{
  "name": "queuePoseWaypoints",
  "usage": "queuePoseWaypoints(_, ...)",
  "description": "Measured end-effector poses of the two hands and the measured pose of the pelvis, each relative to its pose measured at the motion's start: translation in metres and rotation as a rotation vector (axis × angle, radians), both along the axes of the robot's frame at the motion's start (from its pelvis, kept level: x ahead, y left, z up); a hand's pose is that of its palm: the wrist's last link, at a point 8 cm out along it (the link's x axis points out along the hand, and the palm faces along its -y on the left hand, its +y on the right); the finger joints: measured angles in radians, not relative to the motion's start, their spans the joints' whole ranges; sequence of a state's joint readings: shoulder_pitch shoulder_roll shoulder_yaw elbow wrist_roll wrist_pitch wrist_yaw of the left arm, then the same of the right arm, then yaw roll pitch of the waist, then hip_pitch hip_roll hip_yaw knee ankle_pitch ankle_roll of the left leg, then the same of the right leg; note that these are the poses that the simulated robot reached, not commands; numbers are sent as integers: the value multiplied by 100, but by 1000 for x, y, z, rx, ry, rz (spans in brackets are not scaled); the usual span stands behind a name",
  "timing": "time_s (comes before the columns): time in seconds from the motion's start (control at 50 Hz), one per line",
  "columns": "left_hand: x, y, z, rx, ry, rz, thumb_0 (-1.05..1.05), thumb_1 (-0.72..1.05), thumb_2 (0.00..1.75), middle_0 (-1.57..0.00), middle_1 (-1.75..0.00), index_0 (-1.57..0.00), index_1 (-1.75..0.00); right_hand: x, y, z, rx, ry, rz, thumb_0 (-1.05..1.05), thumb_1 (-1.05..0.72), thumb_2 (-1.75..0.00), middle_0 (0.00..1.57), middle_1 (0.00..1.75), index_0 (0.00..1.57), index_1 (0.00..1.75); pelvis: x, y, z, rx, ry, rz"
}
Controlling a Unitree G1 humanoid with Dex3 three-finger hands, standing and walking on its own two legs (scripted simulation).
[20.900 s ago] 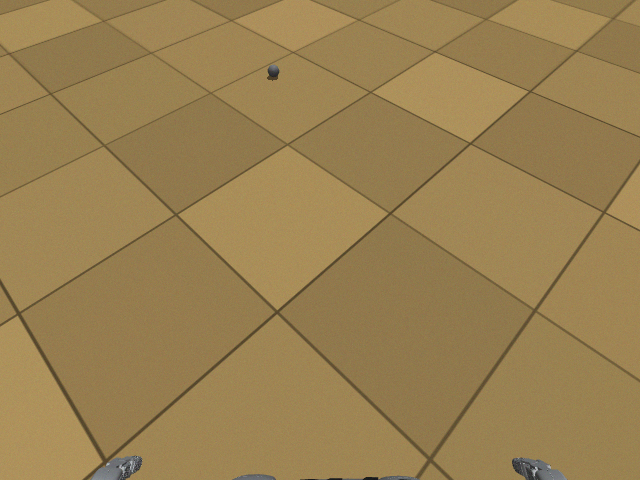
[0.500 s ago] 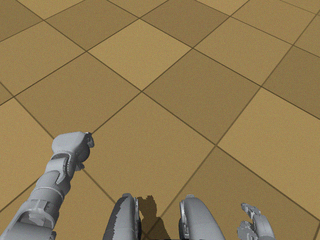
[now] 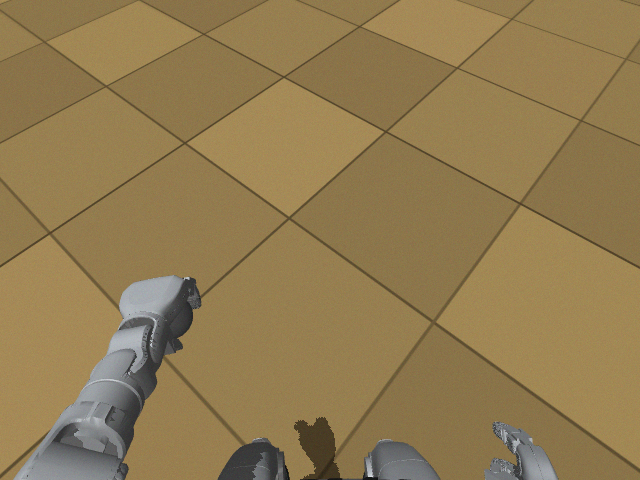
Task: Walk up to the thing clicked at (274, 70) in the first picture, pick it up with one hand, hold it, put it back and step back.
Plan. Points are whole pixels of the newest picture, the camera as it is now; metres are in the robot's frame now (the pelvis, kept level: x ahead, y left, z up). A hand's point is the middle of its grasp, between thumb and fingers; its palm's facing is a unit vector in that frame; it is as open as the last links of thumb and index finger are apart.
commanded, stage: hold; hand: left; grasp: from above
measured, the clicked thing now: (169, 317) +0.33 +0.23 -0.09
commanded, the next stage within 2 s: crouch in 1.86 s
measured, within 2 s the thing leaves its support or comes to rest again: neither
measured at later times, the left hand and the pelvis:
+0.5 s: hand (161, 307) +0.32 +0.22 -0.04, palm faces -0.46 -0.07 -0.89, open 8.5 cm; pelvis +0.02 +0.00 +0.02, yaw -1 degrees
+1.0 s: hand (156, 321) +0.29 +0.22 -0.01, palm faces -0.45 -0.06 -0.89, open 8.5 cm; pelvis +0.00 +0.00 +0.03, yaw -1 degrees
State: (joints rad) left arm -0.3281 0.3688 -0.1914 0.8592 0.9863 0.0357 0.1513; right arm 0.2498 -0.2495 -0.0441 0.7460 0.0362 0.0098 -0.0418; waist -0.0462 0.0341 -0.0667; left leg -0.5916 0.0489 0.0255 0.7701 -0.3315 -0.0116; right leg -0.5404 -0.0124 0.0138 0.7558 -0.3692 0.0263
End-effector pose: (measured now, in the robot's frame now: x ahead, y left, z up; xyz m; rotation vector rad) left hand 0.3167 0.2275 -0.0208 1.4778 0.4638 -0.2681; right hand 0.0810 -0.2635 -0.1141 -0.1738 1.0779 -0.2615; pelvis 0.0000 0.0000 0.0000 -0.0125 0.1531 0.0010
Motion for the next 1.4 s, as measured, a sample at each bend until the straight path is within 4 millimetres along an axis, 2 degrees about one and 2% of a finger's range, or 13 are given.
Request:
queuePoseWaypoints(0.24,15,-3,26,7,-5,-18,0,17,57,-66,-69,-73,-65,26,0,14,13,-38,1,1,-90,-89,21,30,20,30,14,0,13,7,-37,-7)
queuePoseWaypoints(0.42,16,-4,38,7,6,-32,0,17,57,-66,-70,-73,-66,38,4,20,31,-57,7,1,-90,-89,21,30,20,30,19,0,18,9,-61,-12)
queuePoseWaypoints(0.94,-14,-9,61,-1,4,-57,0,18,58,-64,-72,-71,-68,45,7,33,41,-125,41,1,-90,-89,20,30,20,30,1,-3,26,13,-127,-13)
queuePoseWaypoints(1.4,-25,-11,76,-8,-6,-74,0,18,59,-62,-74,-70,-69,51,14,39,52,-175,59,1,-91,-90,20,30,20,30,-9,-3,29,14,-155,-15)
